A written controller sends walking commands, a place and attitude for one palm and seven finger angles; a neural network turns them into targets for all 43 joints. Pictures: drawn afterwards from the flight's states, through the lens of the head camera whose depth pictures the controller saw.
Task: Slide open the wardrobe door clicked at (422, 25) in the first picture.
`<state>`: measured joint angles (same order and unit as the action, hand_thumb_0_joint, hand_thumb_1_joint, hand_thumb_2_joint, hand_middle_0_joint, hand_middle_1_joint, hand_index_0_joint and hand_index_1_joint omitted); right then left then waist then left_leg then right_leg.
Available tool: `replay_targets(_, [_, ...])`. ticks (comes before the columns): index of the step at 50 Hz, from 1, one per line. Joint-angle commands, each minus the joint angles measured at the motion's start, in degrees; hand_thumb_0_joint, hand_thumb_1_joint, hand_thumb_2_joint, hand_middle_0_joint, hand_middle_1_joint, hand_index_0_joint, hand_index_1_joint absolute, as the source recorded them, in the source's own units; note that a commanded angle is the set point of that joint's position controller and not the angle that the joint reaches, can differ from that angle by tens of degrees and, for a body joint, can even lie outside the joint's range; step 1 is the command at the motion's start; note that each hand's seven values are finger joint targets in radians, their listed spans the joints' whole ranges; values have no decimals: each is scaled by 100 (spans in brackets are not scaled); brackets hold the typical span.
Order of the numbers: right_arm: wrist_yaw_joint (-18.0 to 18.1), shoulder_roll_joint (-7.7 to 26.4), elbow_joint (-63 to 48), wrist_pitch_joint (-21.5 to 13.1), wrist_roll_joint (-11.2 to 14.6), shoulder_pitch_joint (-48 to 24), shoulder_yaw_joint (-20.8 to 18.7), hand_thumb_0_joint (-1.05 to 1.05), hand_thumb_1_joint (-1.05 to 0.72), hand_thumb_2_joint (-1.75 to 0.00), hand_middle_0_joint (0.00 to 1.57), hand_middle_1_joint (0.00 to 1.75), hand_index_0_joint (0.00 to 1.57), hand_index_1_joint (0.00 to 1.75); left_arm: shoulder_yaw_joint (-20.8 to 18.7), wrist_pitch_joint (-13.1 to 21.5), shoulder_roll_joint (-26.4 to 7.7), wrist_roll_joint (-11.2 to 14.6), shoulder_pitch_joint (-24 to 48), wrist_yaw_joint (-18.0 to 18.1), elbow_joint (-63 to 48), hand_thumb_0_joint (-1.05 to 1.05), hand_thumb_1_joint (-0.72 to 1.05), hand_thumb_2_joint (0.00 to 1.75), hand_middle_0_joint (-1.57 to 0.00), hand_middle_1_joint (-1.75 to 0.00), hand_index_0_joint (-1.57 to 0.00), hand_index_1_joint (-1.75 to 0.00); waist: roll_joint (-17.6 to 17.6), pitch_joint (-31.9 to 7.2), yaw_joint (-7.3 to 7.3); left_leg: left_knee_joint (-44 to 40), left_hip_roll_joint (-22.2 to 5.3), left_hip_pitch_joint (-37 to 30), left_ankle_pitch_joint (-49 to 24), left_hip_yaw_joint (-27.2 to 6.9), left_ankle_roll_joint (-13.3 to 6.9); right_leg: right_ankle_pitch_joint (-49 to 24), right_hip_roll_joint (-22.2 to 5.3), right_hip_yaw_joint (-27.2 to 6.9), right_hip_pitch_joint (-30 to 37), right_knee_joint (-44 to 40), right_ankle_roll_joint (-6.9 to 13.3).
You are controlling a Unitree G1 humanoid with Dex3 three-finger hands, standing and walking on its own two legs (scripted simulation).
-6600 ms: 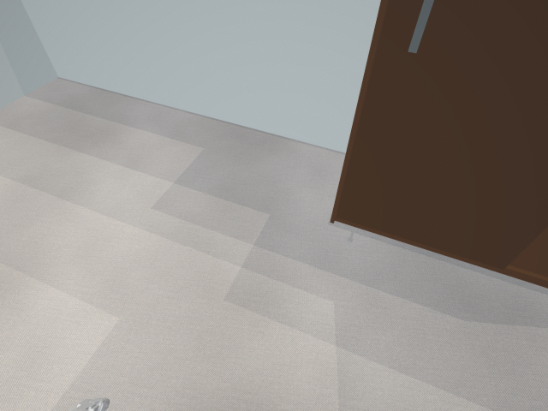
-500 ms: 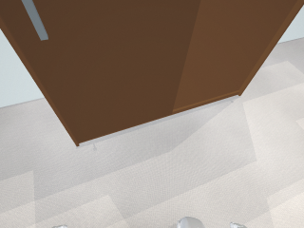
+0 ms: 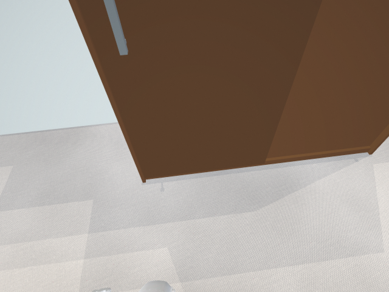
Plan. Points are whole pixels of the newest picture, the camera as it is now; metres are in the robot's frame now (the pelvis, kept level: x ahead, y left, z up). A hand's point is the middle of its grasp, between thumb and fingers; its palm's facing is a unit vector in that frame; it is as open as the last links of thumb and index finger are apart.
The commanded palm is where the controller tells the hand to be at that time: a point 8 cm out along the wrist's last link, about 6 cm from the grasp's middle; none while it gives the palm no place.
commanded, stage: turn to face it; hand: left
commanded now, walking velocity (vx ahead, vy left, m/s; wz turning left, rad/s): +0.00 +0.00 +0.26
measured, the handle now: (112, 4) +0.76 +0.25 +0.22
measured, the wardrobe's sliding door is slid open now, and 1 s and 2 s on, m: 0.00 0.00 0.00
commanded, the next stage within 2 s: take the last steps up to it in 0.04 s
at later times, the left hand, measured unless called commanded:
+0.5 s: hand out of the picture +0.03 +0.25 -0.17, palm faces +0.10 -0.98 -0.17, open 7.4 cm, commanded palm none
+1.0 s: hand out of the picture +0.12 +0.18 -0.16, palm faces +0.18 -0.96 -0.21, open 7.2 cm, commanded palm none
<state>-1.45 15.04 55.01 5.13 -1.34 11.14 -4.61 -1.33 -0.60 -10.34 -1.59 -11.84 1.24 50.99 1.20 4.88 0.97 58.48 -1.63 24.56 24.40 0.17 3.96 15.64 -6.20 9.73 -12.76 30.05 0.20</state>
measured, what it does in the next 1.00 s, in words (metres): walks ahead: left foot, then right foot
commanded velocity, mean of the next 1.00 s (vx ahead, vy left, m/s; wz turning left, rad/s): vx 0.26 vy -0.02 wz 0.08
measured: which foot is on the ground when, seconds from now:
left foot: up 0.00-0.12, down 0.14-0.72, up 0.74-1.00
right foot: down 0.00-0.14, up 0.16-0.70, down 0.72-1.00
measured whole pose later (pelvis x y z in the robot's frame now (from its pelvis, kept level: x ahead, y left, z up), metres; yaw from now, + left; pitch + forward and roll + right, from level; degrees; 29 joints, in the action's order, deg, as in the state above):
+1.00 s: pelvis +0.15 +0.00 +0.01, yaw +7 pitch +0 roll +0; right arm -0.7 10.5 61.5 0.2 -1.9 15.4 -3.9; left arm -2.0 4.1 -8.0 -1.2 -19.5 1.1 63.0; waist 2.1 0.7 0.4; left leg 55.1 -6.7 31.4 12.4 3.3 1.8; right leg 14.4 -0.1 8.8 -4.5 19.1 2.3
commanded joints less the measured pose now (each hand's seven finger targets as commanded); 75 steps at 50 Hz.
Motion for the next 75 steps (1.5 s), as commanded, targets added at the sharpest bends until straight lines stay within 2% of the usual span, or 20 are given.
replay_targets(1, [26, 141, -522, -257, 79, -481, 57, 0, -90, -90, 20, 30, 20, 30, -415, 92, -1400, -43, -469, 78, -104, 0, 90, 90, -20, -30, -20, -30, -1358, -579, -398, -1207, 32, -104, 345, 329, -59, -2463, -1403, -988, 691, -837, 780])
replay_targets(5, [71, 200, -289, -372, 93, 116, 90, 0, -90, -90, 20, 30, 20, 30, -422, 38, -1371, 27, -321, 65, 74, 0, 90, 90, -20, -30, -20, -30, -1148, -877, -61, -3219, 76, -1397, -983, 486, -177, -2327, -1176, -564, 380, -60, 301])
replay_targets(6, [76, 518, -240, -441, 65, 352, 35, 0, -90, -90, 20, 30, 20, 30, -386, 1, -1184, 92, -363, 54, 36, 0, 90, 90, -20, -30, -20, -30, -329, -1082, 67, -3770, -385, -2179, -1795, 57, -322, -1554, -909, -257, -202, 659, -4])
replay_targets(7, [106, 1042, -278, -475, 8, 403, -70, 0, -90, -90, 20, 30, 20, 30, -293, -32, -763, 121, -490, 17, -102, 0, 90, 90, -20, -30, -20, -30, 1420, -1000, 52, -3883, -1790, -2666, -3587, -1610, -928, 909, -202, -21, -1535, 1580, -406])
replay_targets(9, [230, 1004, -127, -452, -26, 451, -42, 0, -90, -90, 20, 30, 20, 30, -232, -134, -735, 68, 31, 53, -27, 0, 90, 90, -20, -30, -20, -30, 1599, -735, 218, -4304, -1917, -1845, -2585, -1752, -1404, 1876, -31, -762, -1538, 2731, -375])
replay_targets(13, [281, 534, -94, -607, 10, 303, 110, 0, -90, -90, 20, 30, 20, 30, -198, -25, -682, -14, -165, -145, 403, 0, 90, 90, -20, -30, -20, -30, 628, -235, 40, -4669, -1321, -1865, -1100, -1265, -1245, 675, -9, -771, -1941, 3259, -349])
replay_targets(26, [318, 328, 473, -771, -17, 1296, 49, 0, -90, -90, 20, 30, 20, 30, -156, 84, -407, 3, 472, -226, 378, 0, 90, 90, -20, -30, -20, -30, 593, 160, 222, -5034, -1432, -1982, -479, -1340, -1436, 334, -31, -706, -1856, 1549, -335])
replay_targets(33, [314, 248, 701, -758, -38, 1311, 80, 0, -90, -90, 20, 30, 20, 30, -219, 219, -256, 24, 63, -224, 572, 0, 90, 90, -20, -30, -20, -30, 456, -1, -100, -4182, -1152, -1261, -960, -904, -1143, -155, 373, -285, -48, -99, -207])
replay_targets(35, [268, -69, 718, -800, 29, 1354, 139, 0, -90, -90, 20, 30, 20, 30, -321, 325, -722, -5, -929, -152, 921, 0, 90, 90, -20, -30, -20, -30, -574, -438, -523, -2503, -506, -5, -661, -214, -746, 202, -355, -1196, 1909, -886, 97])
replay_targets(36, [238, -415, 516, -837, 58, 1257, 219, 0, -90, -90, 20, 30, 20, 30, -432, 353, -1218, -10, -1586, -96, 1079, 0, 90, 90, -20, -30, -20, -30, -1861, -623, -751, -979, 131, 1146, 588, 464, -522, 682, -1701, -2981, 2598, -1532, 643])
replay_targets(38, [179, -73, 351, -724, 15, 679, 81, 0, -90, -90, 20, 30, 20, 30, -416, 332, -1165, 81, -1390, -53, 1030, 0, 90, 90, -20, -30, -20, -30, -1499, -164, -715, 538, -244, 1434, 496, -48, -574, 2711, -1926, -3683, 1181, -2393, 962])
replay_targets(43, [88, -483, 622, -573, -70, 1080, 70, 0, -90, -90, 20, 30, 20, 30, -184, 477, -211, 44, -857, 1, 895, 0, 90, 90, -20, -30, -20, -30, -650, 98, -90, 443, -569, 877, -1064, 137, -325, 173, -989, -1434, 223, -2237, 562])
replay_targets(54, [-34, -486, 38, -691, 20, -554, 195, 0, -90, -90, 20, 30, 20, 30, -117, 537, -470, 24, -1583, 31, 1359, 0, 90, 90, -20, -30, -20, -30, -854, 238, -342, -1820, -365, 505, -1300, 621, -334, -2512, -953, -941, 826, -1649, 706])
replay_targets(57, [37, -342, 144, -759, 10, -159, 184, 0, -90, -90, 20, 30, 20, 30, -150, 488, -547, 36, -1501, 55, 1405, 0, 90, 90, -20, -30, -20, -30, -741, -40, -72, -2592, -94, -564, -1356, 807, -449, -3356, -818, -749, 883, -786, 564])
replay_targets(58, [89, -188, 353, -797, -6, 464, 154, 0, -90, -90, 20, 30, 20, 30, -149, 468, -528, 57, -1437, 59, 1415, 0, 90, 90, -20, -30, -20, -30, -601, -376, 220, -3077, -32, -1515, -1789, 824, -486, -3385, -633, -558, 657, 62, 415])
replay_targets(60, [215, 827, 604, -832, -50, 1641, -63, 0, -90, -90, 20, 30, 20, 30, -65, 433, -64, 144, -1817, 7, 1297, 0, 90, 90, -20, -30, -20, -30, 1524, -1536, 447, -3309, -2155, -3863, -4051, -1508, -1315, 1260, 397, -60, -1332, 2826, -43])
replay_targets(61, [262, 832, 635, -787, 25, 1626, -33, 0, -90, -90, 20, 30, 20, 30, -57, 397, -135, 89, -1662, 58, 1202, 0, 90, 90, -20, -30, -20, -30, 1418, -1676, 457, -3802, -2471, -3585, -3636, -1752, -1548, 2077, 415, -568, -1555, 3698, -2])
replay_targets(64, [278, 149, 372, -821, 25, 625, 120, 0, -90, -90, 20, 30, 20, 30, -130, 316, -81, 27, -999, -36, 1176, 0, 90, 90, -20, -30, -20, -30, 456, -250, 129, -4422, -1973, -1590, -2328, -1028, -1394, 1006, -106, -859, -1742, 3958, -50])
replay_targets(68, [336, -137, 317, -858, 61, 119, 266, 0, -90, -90, 20, 30, 20, 30, -60, 64, 236, 60, -1502, 15, 1332, 0, 90, 90, -20, -30, -20, -30, 311, -481, -303, -4424, -1539, -911, -3682, -34, -1203, 387, -98, -875, -780, 2736, -254])
replay_targets(75, [394, 117, 295, -606, 2, 184, 61, 0, -90, -90, 20, 30, 20, 30, -166, -134, -143, 8, -706, 59, 800, 0, 90, 90, -20, -30, -20, -30, 741, -277, -115, -3961, -1681, -1107, -4299, -150, -1357, 621, 164, -666, -707, 1521, -249])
